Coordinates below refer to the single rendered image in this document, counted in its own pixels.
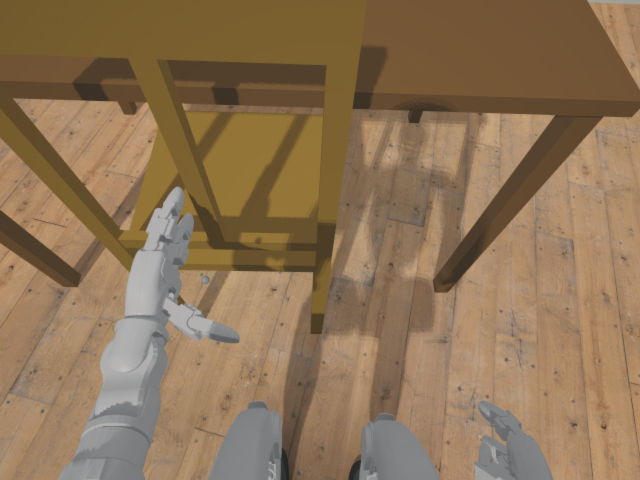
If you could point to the table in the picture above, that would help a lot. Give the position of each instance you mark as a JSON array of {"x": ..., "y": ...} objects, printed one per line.
[{"x": 542, "y": 57}]

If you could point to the left robot hand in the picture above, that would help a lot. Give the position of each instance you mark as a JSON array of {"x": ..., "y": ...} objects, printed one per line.
[{"x": 155, "y": 270}]

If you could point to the left robot thigh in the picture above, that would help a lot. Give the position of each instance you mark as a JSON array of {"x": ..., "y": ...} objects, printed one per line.
[{"x": 253, "y": 440}]

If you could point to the left robot forearm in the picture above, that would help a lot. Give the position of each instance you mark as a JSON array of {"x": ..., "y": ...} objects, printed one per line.
[{"x": 120, "y": 429}]

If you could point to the right robot hand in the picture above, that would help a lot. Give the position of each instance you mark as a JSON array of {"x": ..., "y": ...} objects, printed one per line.
[{"x": 520, "y": 459}]

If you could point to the chair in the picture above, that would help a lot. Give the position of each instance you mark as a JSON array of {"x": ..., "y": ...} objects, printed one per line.
[{"x": 263, "y": 188}]

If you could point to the right robot shin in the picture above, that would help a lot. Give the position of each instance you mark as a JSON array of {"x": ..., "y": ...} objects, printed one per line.
[{"x": 363, "y": 474}]

